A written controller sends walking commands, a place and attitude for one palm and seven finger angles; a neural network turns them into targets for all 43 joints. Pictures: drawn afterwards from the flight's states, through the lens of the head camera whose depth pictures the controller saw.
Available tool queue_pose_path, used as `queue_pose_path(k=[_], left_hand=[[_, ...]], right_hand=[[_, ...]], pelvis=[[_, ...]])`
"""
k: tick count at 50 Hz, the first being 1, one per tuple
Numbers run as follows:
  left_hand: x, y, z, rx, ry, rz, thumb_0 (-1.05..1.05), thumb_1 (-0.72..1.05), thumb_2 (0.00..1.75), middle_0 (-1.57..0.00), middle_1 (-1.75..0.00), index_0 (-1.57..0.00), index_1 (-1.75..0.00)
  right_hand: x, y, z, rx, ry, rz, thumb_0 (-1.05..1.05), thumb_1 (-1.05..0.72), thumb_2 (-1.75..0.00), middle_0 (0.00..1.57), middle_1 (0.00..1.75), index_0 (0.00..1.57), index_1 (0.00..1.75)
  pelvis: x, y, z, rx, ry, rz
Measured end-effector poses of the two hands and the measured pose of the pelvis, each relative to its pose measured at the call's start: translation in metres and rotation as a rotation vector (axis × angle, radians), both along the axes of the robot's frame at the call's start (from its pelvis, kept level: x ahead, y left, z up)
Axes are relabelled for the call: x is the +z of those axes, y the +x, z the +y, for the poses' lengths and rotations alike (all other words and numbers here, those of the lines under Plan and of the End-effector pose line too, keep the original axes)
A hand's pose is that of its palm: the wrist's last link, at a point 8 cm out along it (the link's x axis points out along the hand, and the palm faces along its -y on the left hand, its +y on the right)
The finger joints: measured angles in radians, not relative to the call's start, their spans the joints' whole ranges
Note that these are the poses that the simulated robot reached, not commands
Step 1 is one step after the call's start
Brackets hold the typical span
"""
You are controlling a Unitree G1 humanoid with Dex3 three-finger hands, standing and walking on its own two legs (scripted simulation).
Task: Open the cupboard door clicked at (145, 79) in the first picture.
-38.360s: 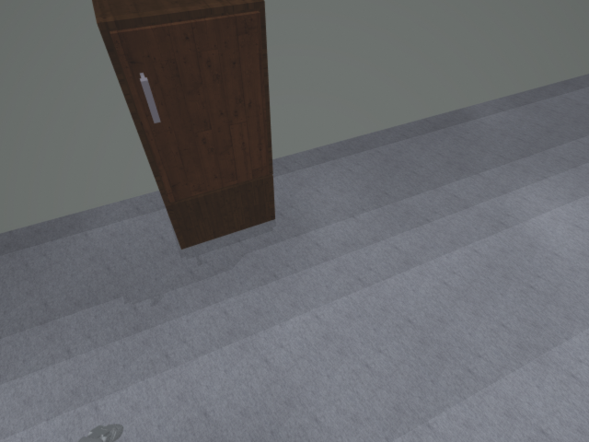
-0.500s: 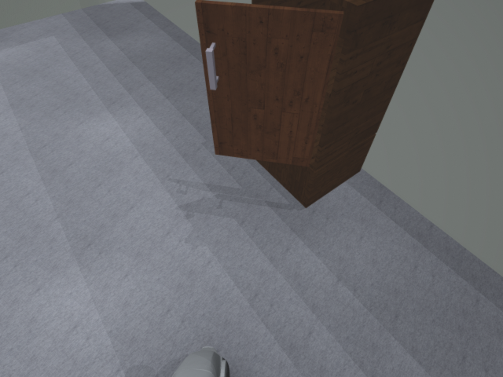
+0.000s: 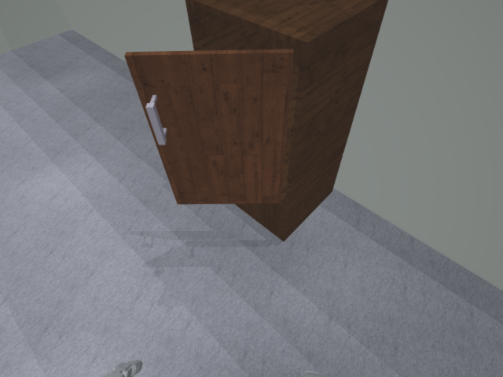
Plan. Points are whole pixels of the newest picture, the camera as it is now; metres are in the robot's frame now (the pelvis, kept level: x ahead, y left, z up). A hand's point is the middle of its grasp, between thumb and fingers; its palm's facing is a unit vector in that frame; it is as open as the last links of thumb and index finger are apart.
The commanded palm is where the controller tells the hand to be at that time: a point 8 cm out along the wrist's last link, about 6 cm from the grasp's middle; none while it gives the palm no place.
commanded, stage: take the last steps up to it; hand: left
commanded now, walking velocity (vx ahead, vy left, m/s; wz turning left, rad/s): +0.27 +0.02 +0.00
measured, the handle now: (158, 120) +0.74 +0.28 -0.04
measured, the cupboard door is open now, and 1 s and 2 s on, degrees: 43 43 43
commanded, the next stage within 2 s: come to a stop and stand still in 0.30 s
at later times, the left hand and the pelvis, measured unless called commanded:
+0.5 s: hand out of the picture +0.11 +0.17 -0.19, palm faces +0.10 -0.99 -0.12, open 7.3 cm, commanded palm none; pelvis +0.17 +0.01 -0.01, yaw +2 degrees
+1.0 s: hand (167, 349) +0.20 +0.17 -0.17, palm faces +0.01 -0.96 -0.27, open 7.4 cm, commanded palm none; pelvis +0.13 -0.03 -0.01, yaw +0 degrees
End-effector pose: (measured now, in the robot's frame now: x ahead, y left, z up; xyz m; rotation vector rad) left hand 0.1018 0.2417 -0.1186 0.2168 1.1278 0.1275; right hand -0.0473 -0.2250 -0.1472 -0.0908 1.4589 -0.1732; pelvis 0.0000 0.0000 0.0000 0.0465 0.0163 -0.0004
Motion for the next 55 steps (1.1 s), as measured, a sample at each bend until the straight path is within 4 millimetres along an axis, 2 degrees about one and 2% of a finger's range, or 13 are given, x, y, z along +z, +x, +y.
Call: queue_pose_path(k=[4,7,14,18,22,25,28,31,35,39,43,49,55], left_hand=[[-0.006,0.043,-0.023,-0.036,0.002,-0.028,0.0,0.91,0.9,-0.2,-0.3,-0.2,-0.3],[-0.006,0.046,-0.037,-0.013,-0.018,-0.007,0.0,0.91,0.9,-0.2,-0.3,-0.2,-0.3],[-0.006,0.027,-0.032,0.078,-0.013,0.116,-0.02,0.96,0.9,-0.2,-0.3,-0.2,-0.3],[-0.016,0.012,-0.032,0.115,-0.053,0.211,-0.02,0.94,0.9,-0.2,-0.3,-0.2,-0.3],[-0.031,0.002,-0.03,0.161,-0.106,0.296,-0.01,0.92,0.9,-0.2,-0.3,-0.2,-0.3],[-0.048,0.003,-0.024,0.177,-0.132,0.356,0.0,0.91,0.9,-0.2,-0.3,-0.2,-0.3],[-0.052,0.014,-0.019,0.171,-0.133,0.379,0.0,0.91,0.9,-0.2,-0.3,-0.2,-0.3],[-0.048,0.033,-0.012,0.153,-0.127,0.368,0.0,0.91,0.9,-0.2,-0.3,-0.2,-0.3],[-0.041,0.059,0.002,0.126,-0.099,0.31,0.0,0.91,0.9,-0.2,-0.3,-0.2,-0.3],[-0.036,0.08,0.013,0.097,-0.057,0.245,0.0,0.91,0.9,-0.2,-0.3,-0.2,-0.3],[-0.027,0.094,0.014,0.072,-0.017,0.186,0.0,0.91,0.9,-0.2,-0.3,-0.2,-0.3],[-0.018,0.096,-0.013,0.048,0.026,0.112,0.0,0.91,0.9,-0.2,-0.3,-0.2,-0.3],[-0.008,0.063,-0.059,0.054,0.013,0.145,0.0,0.91,0.9,-0.2,-0.3,-0.2,-0.3]], right_hand=[[-0.01,0.003,-0.008,-0.038,0.035,0.096,0.0,-0.91,-0.9,0.2,0.3,0.2,0.29],[-0.004,0.031,-0.015,-0.033,0.035,0.1,0.0,-0.91,-0.9,0.2,0.3,0.2,0.29],[0.008,0.144,-0.026,0.025,0.005,-0.06,0.01,-0.91,-0.9,0.2,0.3,0.2,0.29],[0.012,0.211,-0.022,0.074,-0.018,-0.155,0.01,-0.92,-0.9,0.2,0.3,0.2,0.29],[0.017,0.274,-0.007,0.135,-0.044,-0.235,0.0,-0.92,-0.9,0.2,0.3,0.2,0.29],[0.015,0.31,0.008,0.166,-0.074,-0.295,0.0,-0.92,-0.9,0.2,0.3,0.2,0.29],[0.019,0.327,0.024,0.176,-0.083,-0.31,0.0,-0.91,-0.9,0.2,0.3,0.2,0.29],[0.022,0.33,0.034,0.17,-0.082,-0.301,0.0,-0.91,-0.9,0.2,0.3,0.2,0.29],[0.023,0.317,0.034,0.135,-0.081,-0.271,0.0,-0.91,-0.9,0.2,0.3,0.2,0.29],[0.026,0.294,0.013,0.095,-0.11,-0.25,-0.01,-0.92,-0.9,0.21,0.3,0.21,0.3],[0.024,0.261,-0.014,0.062,-0.123,-0.209,-0.01,-0.91,-0.9,0.21,0.3,0.21,0.3],[0.004,0.203,-0.054,0.014,-0.093,-0.124,0.0,-0.91,-0.9,0.2,0.3,0.2,0.29],[0.0,0.163,-0.074,-0.015,-0.037,-0.032,0.0,-0.91,-0.9,0.2,0.3,0.2,0.29]], pelvis=[[-0.009,0.033,-0.017,-0.003,-0.015,-0.005],[-0.003,0.052,-0.023,0.002,-0.016,-0.015],[0.009,0.094,-0.026,0.016,-0.034,-0.013],[0.007,0.119,-0.017,0.024,-0.048,-0.018],[0.0,0.148,-0.001,0.031,-0.062,-0.027],[-0.011,0.167,0.013,0.029,-0.068,-0.03],[-0.01,0.175,0.02,0.01,-0.05,-0.035],[-0.005,0.174,0.024,0.008,-0.062,-0.03],[0.0,0.165,0.023,0.0,-0.082,-0.017],[0.001,0.155,0.016,-0.013,-0.089,-0.007],[0.001,0.146,0.004,-0.013,-0.089,-0.006],[-0.007,0.131,-0.028,0.003,-0.051,-0.01],[0.002,0.125,-0.053,0.008,-0.025,-0.028]])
